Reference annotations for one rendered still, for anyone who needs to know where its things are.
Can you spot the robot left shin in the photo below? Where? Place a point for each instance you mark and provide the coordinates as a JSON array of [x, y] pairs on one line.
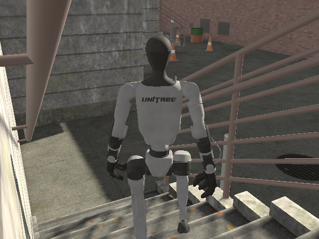
[[140, 225]]

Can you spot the right robot hand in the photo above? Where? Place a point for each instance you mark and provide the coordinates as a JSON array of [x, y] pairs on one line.
[[210, 182]]

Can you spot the left robot hand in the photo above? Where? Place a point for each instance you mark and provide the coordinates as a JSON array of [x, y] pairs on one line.
[[119, 164]]

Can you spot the robot right upper arm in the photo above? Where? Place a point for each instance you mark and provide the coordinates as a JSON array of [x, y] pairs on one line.
[[191, 91]]

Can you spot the right robot forearm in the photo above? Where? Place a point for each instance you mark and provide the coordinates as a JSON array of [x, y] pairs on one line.
[[206, 153]]

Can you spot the left robot thigh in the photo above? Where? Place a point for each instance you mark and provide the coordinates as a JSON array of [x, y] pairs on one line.
[[136, 169]]

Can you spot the robot left upper arm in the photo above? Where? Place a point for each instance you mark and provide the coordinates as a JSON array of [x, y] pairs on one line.
[[126, 92]]

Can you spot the left robot forearm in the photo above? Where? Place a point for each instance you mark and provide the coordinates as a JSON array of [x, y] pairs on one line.
[[113, 147]]

